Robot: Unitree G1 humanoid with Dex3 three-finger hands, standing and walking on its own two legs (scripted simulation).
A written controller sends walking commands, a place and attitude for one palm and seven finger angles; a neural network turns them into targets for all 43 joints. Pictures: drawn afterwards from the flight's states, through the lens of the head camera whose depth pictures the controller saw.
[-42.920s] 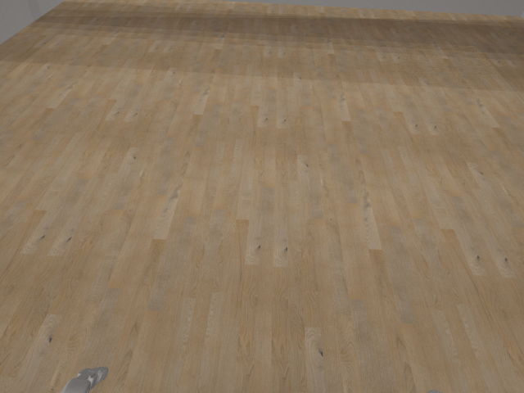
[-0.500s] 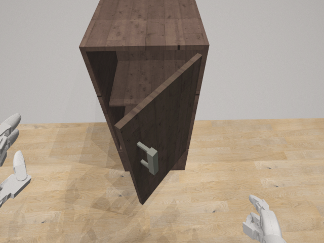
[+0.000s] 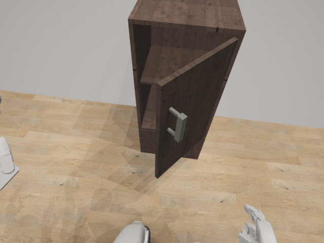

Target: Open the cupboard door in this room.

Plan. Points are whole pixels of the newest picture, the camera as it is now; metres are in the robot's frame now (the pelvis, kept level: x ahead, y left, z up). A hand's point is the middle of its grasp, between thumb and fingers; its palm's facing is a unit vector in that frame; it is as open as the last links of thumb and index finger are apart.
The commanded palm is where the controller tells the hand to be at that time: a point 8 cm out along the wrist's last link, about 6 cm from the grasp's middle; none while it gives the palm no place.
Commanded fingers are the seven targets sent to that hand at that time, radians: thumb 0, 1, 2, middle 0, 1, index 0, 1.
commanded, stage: step back with the hand held close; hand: left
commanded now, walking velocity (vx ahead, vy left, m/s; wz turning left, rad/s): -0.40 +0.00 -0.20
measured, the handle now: (175, 124) +0.46 -0.01 -0.03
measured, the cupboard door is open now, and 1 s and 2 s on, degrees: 51 51 51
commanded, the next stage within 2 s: stop stepping back and stand still in 0.12 s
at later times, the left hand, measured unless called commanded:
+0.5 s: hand out of the picture +0.06 +0.28 +0.20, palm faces +0.44 -0.78 -0.44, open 7.4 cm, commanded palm +0.03 +0.31 +0.19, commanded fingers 0.00 0.90 0.90 -0.20 -0.30 -0.20 -0.30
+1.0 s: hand out of the picture +0.06 +0.23 +0.20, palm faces +0.38 -0.75 -0.54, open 7.4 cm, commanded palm +0.01 +0.26 +0.19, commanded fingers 0.00 0.90 0.90 -0.20 -0.30 -0.20 -0.30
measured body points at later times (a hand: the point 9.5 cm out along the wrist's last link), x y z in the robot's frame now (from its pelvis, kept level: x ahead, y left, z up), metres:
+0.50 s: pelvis -0.12 +0.02 +0.01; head -0.13 +0.03 +0.46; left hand +0.03 +0.32 +0.23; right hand +0.04 -0.20 -0.08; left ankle -0.06 +0.12 -0.70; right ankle -0.22 -0.09 -0.72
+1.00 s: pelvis -0.17 -0.02 +0.02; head -0.18 -0.05 +0.47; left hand +0.03 +0.27 +0.23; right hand -0.08 -0.29 -0.10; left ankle -0.13 +0.13 -0.65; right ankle -0.18 -0.07 -0.72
